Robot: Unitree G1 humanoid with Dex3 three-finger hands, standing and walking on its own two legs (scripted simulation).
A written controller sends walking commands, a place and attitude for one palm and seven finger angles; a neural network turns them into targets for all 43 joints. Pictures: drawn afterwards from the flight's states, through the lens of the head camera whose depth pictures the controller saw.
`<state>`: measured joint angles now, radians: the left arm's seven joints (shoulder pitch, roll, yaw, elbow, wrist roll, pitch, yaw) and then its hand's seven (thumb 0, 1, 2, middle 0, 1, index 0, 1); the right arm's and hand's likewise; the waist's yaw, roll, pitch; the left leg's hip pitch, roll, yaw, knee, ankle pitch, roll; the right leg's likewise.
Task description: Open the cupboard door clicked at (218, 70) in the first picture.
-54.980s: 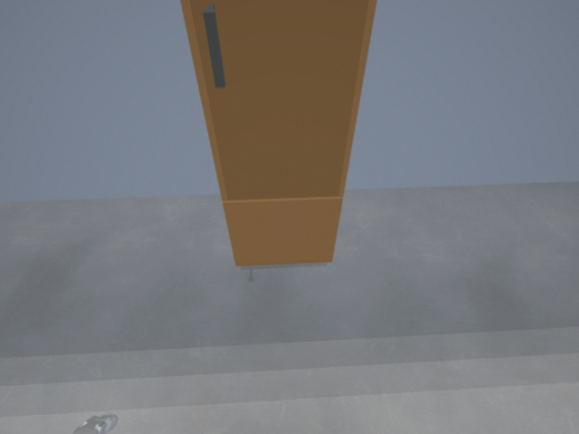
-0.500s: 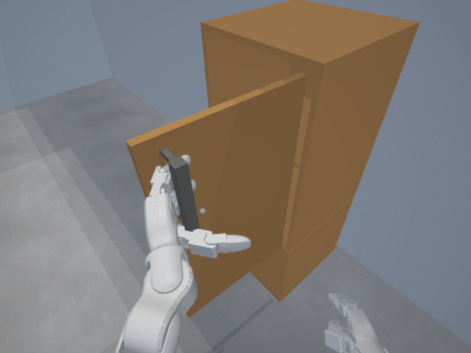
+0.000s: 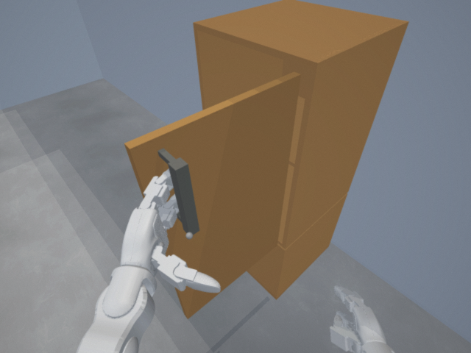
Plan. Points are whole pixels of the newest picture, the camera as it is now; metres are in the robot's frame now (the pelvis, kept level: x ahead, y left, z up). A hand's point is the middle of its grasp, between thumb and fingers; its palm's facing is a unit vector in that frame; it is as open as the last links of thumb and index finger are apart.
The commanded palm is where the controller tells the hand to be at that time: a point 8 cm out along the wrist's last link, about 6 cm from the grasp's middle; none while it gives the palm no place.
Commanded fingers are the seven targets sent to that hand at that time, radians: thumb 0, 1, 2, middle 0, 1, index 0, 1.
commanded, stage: slide the hand sideways off the handle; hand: left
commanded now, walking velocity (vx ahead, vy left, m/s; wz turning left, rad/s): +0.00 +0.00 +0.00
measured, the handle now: (178, 193) +0.32 +0.13 +0.15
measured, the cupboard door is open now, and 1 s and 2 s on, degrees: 88 88 88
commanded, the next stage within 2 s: draw the hand back to the body in 0.78 s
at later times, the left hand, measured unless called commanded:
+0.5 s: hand (161, 262) +0.20 +0.12 +0.14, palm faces +0.04 -1.00 -0.04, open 16.3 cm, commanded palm +0.15 +0.18 +0.15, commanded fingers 0.00 -0.50 0.30 -0.15 -0.30 -0.15 -0.30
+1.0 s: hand (132, 285) +0.16 +0.15 +0.14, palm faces +0.04 -1.00 -0.06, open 16.3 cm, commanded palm +0.12 +0.21 +0.15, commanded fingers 0.00 -0.50 0.30 -0.15 -0.30 -0.15 -0.30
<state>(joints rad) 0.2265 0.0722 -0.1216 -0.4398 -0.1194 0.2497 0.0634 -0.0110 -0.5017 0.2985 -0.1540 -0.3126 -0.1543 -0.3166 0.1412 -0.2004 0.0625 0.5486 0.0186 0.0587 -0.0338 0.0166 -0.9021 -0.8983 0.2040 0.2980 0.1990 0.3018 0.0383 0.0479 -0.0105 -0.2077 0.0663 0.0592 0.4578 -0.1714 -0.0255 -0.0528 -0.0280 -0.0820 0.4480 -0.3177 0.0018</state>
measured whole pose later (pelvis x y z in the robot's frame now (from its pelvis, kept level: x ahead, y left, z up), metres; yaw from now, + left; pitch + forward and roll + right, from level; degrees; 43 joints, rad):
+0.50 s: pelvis +0.01 -0.02 +0.00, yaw +1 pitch -3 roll +0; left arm 0.49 0.16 0.03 -0.57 -0.21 0.16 -0.09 -0.01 -0.50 0.30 -0.16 -0.30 -0.15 -0.30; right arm 0.19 -0.22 0.04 0.54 0.03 -0.07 -0.07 0.02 -0.90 -0.90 0.20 0.30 0.20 0.30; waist 0.05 0.06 -0.03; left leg -0.23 0.08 0.03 0.50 -0.20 -0.04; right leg -0.07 -0.01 -0.10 0.48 -0.36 -0.02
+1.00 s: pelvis +0.01 -0.01 -0.01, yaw +2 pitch -3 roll -1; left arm 0.59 0.21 0.13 -0.58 -0.29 0.05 -0.21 -0.01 -0.50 0.30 -0.16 -0.30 -0.15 -0.30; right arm 0.21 -0.23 0.03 0.56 0.05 -0.20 -0.09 0.02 -0.90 -0.90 0.20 0.30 0.20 0.30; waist 0.07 0.07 -0.03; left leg -0.29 0.08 0.01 0.57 -0.23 -0.04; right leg -0.10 -0.01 -0.12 0.54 -0.38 -0.02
